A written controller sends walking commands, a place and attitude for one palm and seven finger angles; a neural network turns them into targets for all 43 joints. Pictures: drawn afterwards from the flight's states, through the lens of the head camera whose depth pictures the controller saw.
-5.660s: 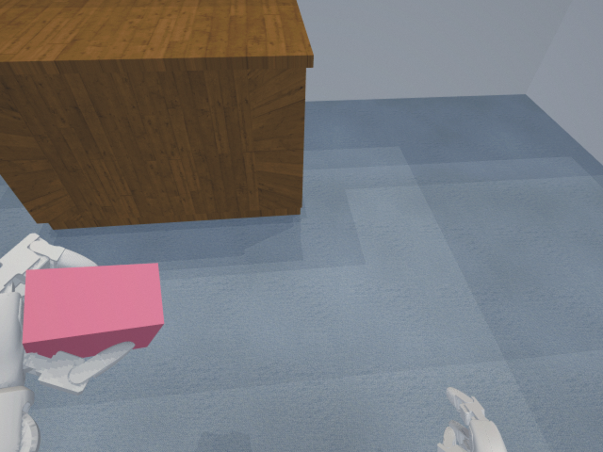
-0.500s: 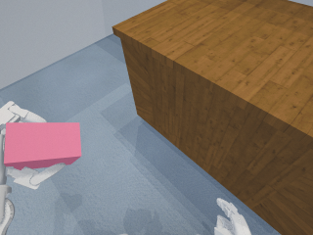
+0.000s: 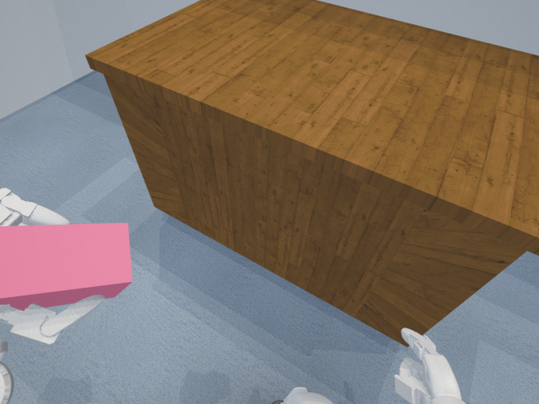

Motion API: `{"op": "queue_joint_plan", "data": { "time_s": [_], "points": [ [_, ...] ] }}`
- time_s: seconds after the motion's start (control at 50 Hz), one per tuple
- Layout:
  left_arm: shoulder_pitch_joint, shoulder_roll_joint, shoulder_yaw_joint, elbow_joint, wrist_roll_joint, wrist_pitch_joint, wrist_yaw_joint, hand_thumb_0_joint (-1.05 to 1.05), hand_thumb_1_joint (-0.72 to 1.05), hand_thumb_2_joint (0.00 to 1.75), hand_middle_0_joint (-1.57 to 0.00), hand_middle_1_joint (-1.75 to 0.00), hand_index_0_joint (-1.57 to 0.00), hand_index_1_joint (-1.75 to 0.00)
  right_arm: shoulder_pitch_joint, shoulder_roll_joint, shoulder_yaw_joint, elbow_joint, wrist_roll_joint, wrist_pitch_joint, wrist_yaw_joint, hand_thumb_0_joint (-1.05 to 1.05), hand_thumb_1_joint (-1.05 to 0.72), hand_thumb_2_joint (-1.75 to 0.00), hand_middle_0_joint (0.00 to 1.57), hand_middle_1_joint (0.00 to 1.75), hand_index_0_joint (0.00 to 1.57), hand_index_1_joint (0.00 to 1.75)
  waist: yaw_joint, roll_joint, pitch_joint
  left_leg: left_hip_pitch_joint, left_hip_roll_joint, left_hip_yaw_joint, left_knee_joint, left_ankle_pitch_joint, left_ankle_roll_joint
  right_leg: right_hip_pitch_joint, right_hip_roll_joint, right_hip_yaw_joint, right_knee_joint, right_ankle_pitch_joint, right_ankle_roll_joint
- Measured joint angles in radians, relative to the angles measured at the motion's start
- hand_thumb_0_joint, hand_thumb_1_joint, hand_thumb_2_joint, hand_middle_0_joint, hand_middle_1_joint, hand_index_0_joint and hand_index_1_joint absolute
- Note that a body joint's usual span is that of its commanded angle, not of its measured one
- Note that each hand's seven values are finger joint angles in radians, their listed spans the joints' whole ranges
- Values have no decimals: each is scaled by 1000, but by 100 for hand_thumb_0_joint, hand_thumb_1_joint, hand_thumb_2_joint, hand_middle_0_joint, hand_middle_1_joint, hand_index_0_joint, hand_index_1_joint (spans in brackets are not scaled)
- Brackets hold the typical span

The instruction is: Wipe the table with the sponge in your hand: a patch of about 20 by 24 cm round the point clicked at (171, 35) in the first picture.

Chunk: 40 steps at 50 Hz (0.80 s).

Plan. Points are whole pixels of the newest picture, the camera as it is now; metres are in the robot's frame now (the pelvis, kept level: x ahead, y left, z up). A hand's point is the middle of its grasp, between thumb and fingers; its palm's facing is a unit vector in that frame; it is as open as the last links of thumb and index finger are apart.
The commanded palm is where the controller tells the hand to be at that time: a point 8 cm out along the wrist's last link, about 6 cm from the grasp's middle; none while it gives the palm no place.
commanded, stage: turn to face it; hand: left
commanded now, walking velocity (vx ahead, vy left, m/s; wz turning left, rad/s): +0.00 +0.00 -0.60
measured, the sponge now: (83, 266) +0.22 +0.23 +0.15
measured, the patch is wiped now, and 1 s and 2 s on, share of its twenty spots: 0.00 0.00 0.00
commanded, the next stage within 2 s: take the last steps up to it in 1.22 s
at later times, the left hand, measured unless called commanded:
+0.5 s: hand (248, 274) +0.22 +0.05 +0.18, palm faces -0.01 -0.82 -0.57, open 10.6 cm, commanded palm +0.17 +0.13 +0.19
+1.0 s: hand (348, 328) +0.18 -0.04 +0.17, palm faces -0.10 -0.88 -0.47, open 10.7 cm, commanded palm +0.14 +0.02 +0.19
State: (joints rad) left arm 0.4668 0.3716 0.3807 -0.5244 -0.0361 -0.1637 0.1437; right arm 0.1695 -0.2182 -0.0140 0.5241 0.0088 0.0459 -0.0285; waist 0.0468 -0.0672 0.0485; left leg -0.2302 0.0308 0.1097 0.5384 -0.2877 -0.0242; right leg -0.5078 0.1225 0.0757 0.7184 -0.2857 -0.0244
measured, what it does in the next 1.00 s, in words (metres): walks backwards, turning right: right foot, then left foot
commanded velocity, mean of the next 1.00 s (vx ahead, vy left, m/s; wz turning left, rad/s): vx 0.00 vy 0.00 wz -0.58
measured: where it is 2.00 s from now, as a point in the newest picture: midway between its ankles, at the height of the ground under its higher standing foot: outside the picture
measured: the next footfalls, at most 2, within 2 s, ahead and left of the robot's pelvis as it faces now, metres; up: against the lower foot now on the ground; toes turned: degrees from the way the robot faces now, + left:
right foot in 0.24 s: +0.02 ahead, -0.17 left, +0.00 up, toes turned -15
left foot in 0.70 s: -0.03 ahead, +0.05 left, +0.00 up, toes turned -22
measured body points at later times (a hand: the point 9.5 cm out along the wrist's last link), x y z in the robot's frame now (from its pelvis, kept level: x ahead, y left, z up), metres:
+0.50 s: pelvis -0.07 -0.08 +0.00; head +0.00 -0.12 +0.45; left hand +0.21 +0.10 +0.21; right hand +0.00 -0.39 -0.10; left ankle -0.05 +0.06 -0.67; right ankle -0.02 -0.16 -0.73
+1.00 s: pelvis -0.15 -0.11 -0.01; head -0.12 -0.15 +0.44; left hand +0.18 +0.00 +0.20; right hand -0.10 -0.36 -0.12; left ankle -0.06 +0.06 -0.73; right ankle -0.18 -0.21 -0.73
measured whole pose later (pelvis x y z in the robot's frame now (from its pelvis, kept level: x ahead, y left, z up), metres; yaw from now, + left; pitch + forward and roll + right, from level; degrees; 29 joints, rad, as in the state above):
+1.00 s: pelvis -0.15 -0.11 -0.01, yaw -36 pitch -2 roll -1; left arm 0.36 0.37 0.36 -0.48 -0.02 -0.17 0.15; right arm 0.19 -0.14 0.04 0.54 0.01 -0.06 0.01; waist 0.06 0.08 0.13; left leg -0.25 0.26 0.15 0.71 -0.39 -0.12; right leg -0.34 0.01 -0.08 0.66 -0.28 0.00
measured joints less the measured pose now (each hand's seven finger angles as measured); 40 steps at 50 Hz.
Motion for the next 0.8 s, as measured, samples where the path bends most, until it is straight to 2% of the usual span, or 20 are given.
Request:
{"op": "queue_joint_plan", "data": {
  "time_s": [0.04, 0.08, 0.12, 0.16, 0.22, 0.24, 0.26, 0.28, 0.32, 0.36, 0.4, 0.46, 0.56, 0.66, 0.7, 0.72, 0.74, 0.76, 0.8],
  "points": [
    [-11, -9, -12, 18, 16, 5, -2, -1, -54, 102, -66, -138, -67, -137, 12, 30, 12, -3, -1, -20, 2, 1, -91, -90, 20, 30, 20, 29, 7, 16, 4, 13, 27, 15, 9, -15, -7, -48, -23, -42, 235, -78, 34],
    [-22, -20, -28, 21, 20, 12, -3, -1, -54, 102, -66, -138, -67, -137, 27, 54, 23, -2, 1, -39, 10, 1, -90, -90, 20, 30, 20, 29, 18, 43, 9, 26, 61, 30, 9, -19, -19, -48, -64, -78, 342, -108, 57],
    [-28, -31, -39, 19, 17, 7, 0, -1, -54, 102, -66, -138, -67, -137, 36, 68, 36, 3, 5, -56, 20, 1, -90, -90, 20, 30, 20, 29, 28, 77, 16, 35, 102, 49, 9, -17, -35, -4, -107, -106, 292, -130, 72],
    [-39, -25, -37, 19, 14, 0, 2, -1, -54, 102, -66, -138, -67, -137, 41, 81, 50, 5, 6, -73, 28, 1, -90, -90, 20, 30, 20, 29, 30, 103, 30, 33, 141, 69, 17, -16, -53, 58, -137, -123, 176, -140, 82],
    [-72, 14, -15, 33, 11, -9, 1, -1, -54, 102, -66, -138, -67, -138, 45, 93, 62, 2, 4, -95, 36, 1, -90, -90, 20, 30, 21, 30, 20, 120, 58, 1, 196, 88, 78, -34, -88, 165, -155, -145, -24, -81, 86],
    [-88, 24, -8, 40, 12, -12, 0, -1, -54, 102, -66, -138, -67, -138, 42, 89, 62, 2, 5, -101, 38, 1, -90, -90, 20, 30, 21, 30, 13, 130, 73, -19, 220, 85, 118, -48, -99, 182, -145, -156, -70, -8, 66],
    [-108, 22, -8, 50, 15, -16, -1, -1, -54, 102, -66, -138, -67, -138, 30, 77, 56, 10, 6, -102, 39, 1, -90, -90, 20, 30, 21, 30, -2, 152, 97, -46, 237, 56, 175, -77, -88, 176, -123, -169, -61, 13, 32],
    [-119, 19, -10, 55, 16, -17, -2, -1, -54, 102, -66, -138, -67, -138, 15, 64, 51, 23, 4, -97, 37, 1, -90, -90, 20, 30, 21, 30, -19, 158, 115, -87, 218, 13, 266, -153, -80, 160, -113, -171, -42, 7, 1],
    [-108, 14, -12, 46, 5, -14, -6, -1, -54, 102, -66, -138, -67, -138, -16, 36, 34, 48, 6, -72, 33, 1, -90, -90, 20, 30, 21, 30, -40, 140, 136, -170, 143, -49, 468, -224, -71, 132, -105, -149, -39, 4, -34],
    [-47, 16, -2, 12, -9, -15, -9, -1, -54, 102, -66, -138, -67, -138, -40, 12, 19, 52, 4, -44, 29, 1, -90, -90, 20, 30, 21, 30, -58, 113, 146, -228, 85, -69, 607, -208, -73, 116, -89, -113, -73, 35, -46],
    [29, 30, 10, -31, -17, -21, -9, -1, -54, 102, -66, -138, -67, -138, -49, -9, 1, 44, 3, -22, 26, 1, -90, -90, 20, 30, 20, 30, -79, 92, 145, -255, 51, -74, 640, -183, -77, 112, -70, -86, -116, 73, -55],
    [103, 64, 27, -94, -22, -33, -6, -1, -54, 102, -66, -138, -67, -138, -41, -36, -27, 33, 0, -7, 18, 1, -91, -90, 20, 30, 20, 29, -90, 68, 129, -251, 24, -73, 564, -167, -78, 114, -45, -60, -171, 118, -67],
    [120, 108, 76, -135, -29, -54, 5, -1, -54, 102, -66, -138, -67, -138, -26, -61, -53, 31, 2, 6, 12, 1, -91, -90, 19, 30, 20, 29, -73, 37, 75, -184, -1, -77, 351, -187, -65, 99, -12, -19, -216, 169, -80],
    [79, 73, 66, -85, -26, -38, 8, -1, -54, 102, -66, -138, -67, -138, -24, -54, -38, 19, 10, 22, 17, 1, -91, -90, 19, 30, 20, 29, -53, 19, 13, -86, -20, -79, 143, -186, -40, 72, 12, 24, -242, 215, -77],
    [60, 50, 43, -62, -23, -27, 5, -1, -54, 102, -66, -138, -67, -138, -19, -45, -26, 8, 9, 22, 18, 1, -91, -90, 19, 30, 20, 29, -47, 19, -8, -30, -16, -68, 25, -150, -15, 53, 25, 34, -236, 227, -69],
    [47, 39, 32, -49, -21, -25, 2, -1, -54, 102, -66, -138, -67, -138, -20, -35, -20, 5, 5, 19, 16, 1, -91, -90, 19, 30, 20, 29, -41, 11, -6, -23, -16, -58, -3, -81, -5, 40, 27, 42, -210, 199, -55],
    [36, 28, 21, -37, -17, -21, -2, -1, -54, 102, -66, -138, -67, -138, -18, -24, -12, 0, 2, 14, 13, 1, -91, -90, 19, 30, 20, 29, -33, 7, -1, -19, -9, -44, -7, -22, 2, 20, 30, 41, -149, 112, -29],
    [27, 21, 13, -26, -8, -16, -4, -1, -54, 102, -66, -138, -67, -138, -14, -10, -5, -2, 1, 5, 9, 1, -91, -90, 19, 30, 20, 29, -22, 6, 3, -15, -1, -31, 1, -11, 1, -10, 26, 23, -37, 25, -2],
    [21, 15, 2, -9, 7, -11, -9, -1, -54, 102, -66, -138, -67, -138, -1, 24, 5, 0, -2, -15, 6, 1, -91, -90, 19, 30, 20, 29, -6, 14, 3, -3, 23, -12, 14, -30, -11, -63, 4, -19, 215, -68, 35]
  ]
}}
